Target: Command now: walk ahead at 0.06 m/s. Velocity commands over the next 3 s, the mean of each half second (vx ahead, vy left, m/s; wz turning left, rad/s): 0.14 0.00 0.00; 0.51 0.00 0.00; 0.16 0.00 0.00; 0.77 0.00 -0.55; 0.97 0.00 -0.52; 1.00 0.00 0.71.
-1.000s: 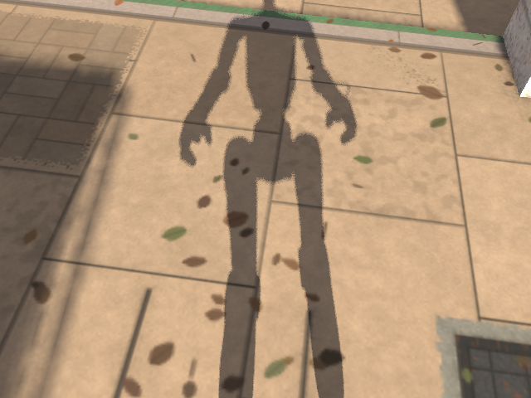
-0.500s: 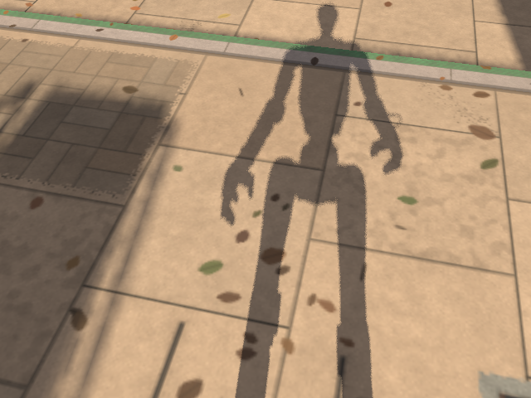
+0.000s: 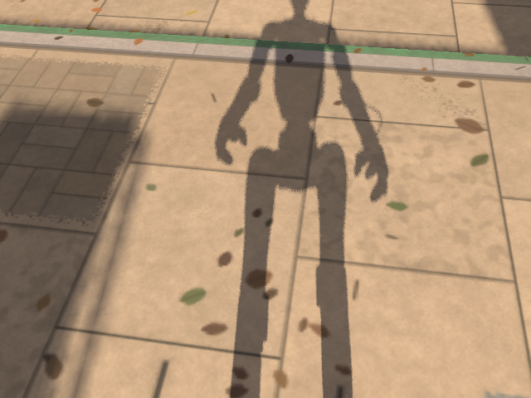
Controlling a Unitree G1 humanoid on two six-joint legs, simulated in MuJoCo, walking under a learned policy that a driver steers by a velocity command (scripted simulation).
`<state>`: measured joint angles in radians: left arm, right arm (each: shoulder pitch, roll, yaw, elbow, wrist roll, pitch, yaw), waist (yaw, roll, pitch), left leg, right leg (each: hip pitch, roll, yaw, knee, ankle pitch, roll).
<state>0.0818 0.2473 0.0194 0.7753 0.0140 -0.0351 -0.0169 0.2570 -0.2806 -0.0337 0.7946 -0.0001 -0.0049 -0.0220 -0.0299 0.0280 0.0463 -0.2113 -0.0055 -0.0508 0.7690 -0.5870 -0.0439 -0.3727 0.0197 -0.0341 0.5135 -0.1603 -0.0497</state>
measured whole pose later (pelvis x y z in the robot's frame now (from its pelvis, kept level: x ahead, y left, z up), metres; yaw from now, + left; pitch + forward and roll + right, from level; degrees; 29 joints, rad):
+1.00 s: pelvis +0.32 -0.06 +0.00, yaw -2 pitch +1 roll -1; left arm 0.42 0.23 0.01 0.99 0.00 -0.07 0.02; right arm -0.01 -0.24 -0.02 0.71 0.00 -0.10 0.05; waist 0.08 0.04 0.06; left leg -0.59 0.00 0.02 0.50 0.15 0.04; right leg 0.11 0.06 -0.05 0.25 -0.37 -0.05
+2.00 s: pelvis +0.68 -0.07 -0.01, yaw -21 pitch +2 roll +2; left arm 0.13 0.27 0.07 0.68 -0.04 -0.04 -0.04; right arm 0.42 -0.25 -0.05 0.98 -0.02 -0.10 -0.01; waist -0.08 -0.03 -0.02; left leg 0.15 0.00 0.26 0.24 -0.40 -0.04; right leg -0.88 -0.14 -0.01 1.05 0.01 -0.06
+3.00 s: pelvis +1.46 -0.50 +0.00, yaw -11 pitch +1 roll -1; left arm 0.01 0.25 0.01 0.54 0.01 -0.14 0.00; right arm 0.45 -0.24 -0.05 0.76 0.05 -0.06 0.00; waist -0.12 -0.02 0.03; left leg -0.02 -0.18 -0.28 0.44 -0.39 0.14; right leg -0.65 -0.04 0.19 0.57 0.10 0.04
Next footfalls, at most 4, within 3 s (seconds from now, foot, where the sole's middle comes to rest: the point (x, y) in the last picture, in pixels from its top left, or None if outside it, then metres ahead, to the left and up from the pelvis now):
0.18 left None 0.04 0.15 -0.77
0.62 right None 0.20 -0.14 -0.77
1.04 left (274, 360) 0.56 0.02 -0.77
1.34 right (371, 384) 0.49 -0.21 -0.77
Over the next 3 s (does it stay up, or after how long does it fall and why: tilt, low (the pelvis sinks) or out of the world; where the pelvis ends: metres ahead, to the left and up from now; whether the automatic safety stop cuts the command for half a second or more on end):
stays up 1.46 -0.50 0.00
